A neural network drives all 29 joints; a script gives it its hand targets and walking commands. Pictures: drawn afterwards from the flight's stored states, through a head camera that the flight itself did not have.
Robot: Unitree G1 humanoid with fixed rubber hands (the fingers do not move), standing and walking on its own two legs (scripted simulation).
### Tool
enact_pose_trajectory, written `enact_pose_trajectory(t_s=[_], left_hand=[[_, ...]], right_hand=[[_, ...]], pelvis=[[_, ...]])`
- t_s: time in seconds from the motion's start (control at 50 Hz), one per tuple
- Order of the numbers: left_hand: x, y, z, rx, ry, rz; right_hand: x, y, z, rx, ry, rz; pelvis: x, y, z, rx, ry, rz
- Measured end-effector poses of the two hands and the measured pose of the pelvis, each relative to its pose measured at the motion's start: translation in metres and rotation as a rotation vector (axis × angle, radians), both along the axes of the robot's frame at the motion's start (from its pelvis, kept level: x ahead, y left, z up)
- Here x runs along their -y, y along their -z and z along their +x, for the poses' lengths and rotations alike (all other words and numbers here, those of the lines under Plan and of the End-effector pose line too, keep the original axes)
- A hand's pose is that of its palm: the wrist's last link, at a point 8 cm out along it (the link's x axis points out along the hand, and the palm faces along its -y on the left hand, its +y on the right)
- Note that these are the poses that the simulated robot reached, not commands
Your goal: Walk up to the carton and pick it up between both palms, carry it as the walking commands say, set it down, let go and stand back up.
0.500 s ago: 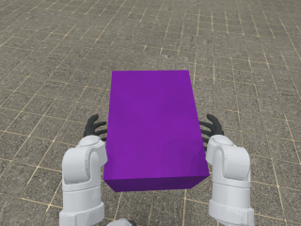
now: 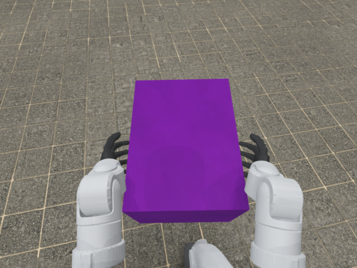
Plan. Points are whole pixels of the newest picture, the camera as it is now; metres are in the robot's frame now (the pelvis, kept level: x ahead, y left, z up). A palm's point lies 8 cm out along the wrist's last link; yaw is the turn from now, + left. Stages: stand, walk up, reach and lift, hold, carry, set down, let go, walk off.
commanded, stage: carry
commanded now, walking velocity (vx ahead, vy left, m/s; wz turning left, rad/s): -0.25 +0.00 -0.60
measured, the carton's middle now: (183, 152) +0.38 -0.02 +0.00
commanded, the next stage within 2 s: none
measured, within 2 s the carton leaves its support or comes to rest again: neither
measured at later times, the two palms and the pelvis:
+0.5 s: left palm out of the picture +0.13 +0.02 +0.06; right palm out of the picture +0.02 -0.25 +0.07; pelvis -0.21 +0.00 -0.01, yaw -16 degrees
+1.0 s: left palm out of the picture -0.10 -0.03 +0.06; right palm out of the picture -0.27 -0.27 +0.06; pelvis -0.42 +0.02 +0.00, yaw -32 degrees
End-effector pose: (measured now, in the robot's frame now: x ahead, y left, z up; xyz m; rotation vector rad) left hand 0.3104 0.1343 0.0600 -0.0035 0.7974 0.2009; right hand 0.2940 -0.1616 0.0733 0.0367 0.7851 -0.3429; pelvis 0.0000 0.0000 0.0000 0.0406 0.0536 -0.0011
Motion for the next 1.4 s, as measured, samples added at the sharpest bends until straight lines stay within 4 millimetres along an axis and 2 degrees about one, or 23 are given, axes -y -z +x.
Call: enact_pose_trajectory(t_s=[0.1,0.18,0.24,0.28,0.36,0.42,0.48,0.54,0.62,0.68,0.76,0.8,0.86,0.94,1.04,1.1,1.16,1.22,1.28,1.36,1.4], left_hand=[[-0.009,0.002,-0.059,-0.101,-0.05,0.018],[0.0,-0.014,-0.083,-0.02,-0.108,0.013],[0.019,-0.021,-0.095,0.047,-0.105,0.015],[0.036,-0.021,-0.106,0.033,-0.057,0.034],[0.069,-0.008,-0.135,-0.056,0.082,0.06],[0.092,-0.001,-0.156,-0.065,0.191,0.034],[0.109,0.0,-0.175,-0.024,0.283,0.005],[0.116,0.001,-0.198,0.009,0.341,-0.026],[0.112,-0.005,-0.24,-0.032,0.376,0.025],[0.11,-0.015,-0.268,-0.026,0.354,0.036],[0.116,-0.028,-0.302,0.057,0.303,0.016],[0.124,-0.029,-0.319,0.077,0.31,0.033],[0.134,-0.02,-0.35,0.008,0.361,0.073],[0.15,-0.007,-0.388,-0.074,0.456,0.094],[0.17,0.0,-0.421,-0.045,0.584,0.024],[0.171,0.006,-0.439,-0.018,0.652,-0.024],[0.161,0.011,-0.468,-0.067,0.705,-0.015],[0.148,0.003,-0.491,-0.094,0.709,0.028],[0.139,-0.011,-0.504,-0.068,0.683,0.014],[0.14,-0.033,-0.518,0.024,0.631,-0.031],[0.144,-0.04,-0.528,0.065,0.615,-0.036]], right_hand=[[-0.008,0.004,-0.041,-0.101,-0.06,0.005],[0.0,-0.004,-0.058,-0.019,-0.079,0.038],[0.02,-0.004,-0.076,0.053,-0.057,0.063],[0.036,0.003,-0.102,0.039,-0.016,0.074],[0.065,0.018,-0.17,-0.05,0.093,0.066],[0.081,0.015,-0.222,-0.056,0.219,0.055],[0.09,0.008,-0.264,-0.011,0.318,0.035],[0.091,0.0,-0.301,0.021,0.367,-0.002],[0.087,-0.003,-0.345,-0.027,0.378,0.024],[0.086,-0.008,-0.37,-0.021,0.354,0.031],[0.096,-0.015,-0.395,0.067,0.322,0.032],[0.103,-0.01,-0.414,0.091,0.332,0.052],[0.107,0.006,-0.458,0.017,0.355,0.064],[0.108,0.02,-0.525,-0.063,0.467,0.095],[0.106,0.011,-0.589,-0.022,0.623,0.052],[0.097,0.001,-0.619,0.003,0.68,-0.004],[0.084,-0.006,-0.65,-0.048,0.703,-0.023],[0.071,-0.008,-0.673,-0.086,0.689,-0.002],[0.066,-0.02,-0.683,-0.06,0.669,-0.011],[0.073,-0.04,-0.69,0.041,0.634,-0.039],[0.079,-0.043,-0.698,0.079,0.613,-0.047]], pelvis=[[0.005,-0.012,-0.033,0.013,0.057,-0.05],[0.017,-0.007,-0.065,0.009,0.104,-0.05],[0.027,0.001,-0.09,-0.001,0.138,-0.059],[0.028,-0.001,-0.108,0.006,0.137,-0.058],[0.025,-0.006,-0.142,0.021,0.176,-0.027],[0.017,-0.004,-0.17,0.029,0.217,-0.022],[0.007,0.002,-0.198,0.024,0.251,-0.033],[-0.001,0.006,-0.225,0.031,0.311,-0.014],[-0.006,-0.007,-0.257,0.04,0.384,-0.054],[-0.003,-0.009,-0.281,0.035,0.412,-0.062],[0.007,0.003,-0.317,0.025,0.466,-0.043],[0.008,0.007,-0.337,0.026,0.485,-0.066],[0.004,0.001,-0.362,0.042,0.49,-0.039],[-0.009,-0.004,-0.396,0.049,0.537,-0.023],[-0.034,0.001,-0.436,0.014,0.59,-0.024],[-0.051,0.005,-0.457,-0.007,0.645,-0.021],[-0.064,-0.007,-0.476,0.0,0.691,-0.043],[-0.069,-0.019,-0.49,-0.014,0.697,-0.087],[-0.071,-0.023,-0.505,-0.027,0.726,-0.095],[-0.068,-0.019,-0.528,-0.047,0.75,-0.081],[-0.065,-0.014,-0.54,-0.05,0.759,-0.061]])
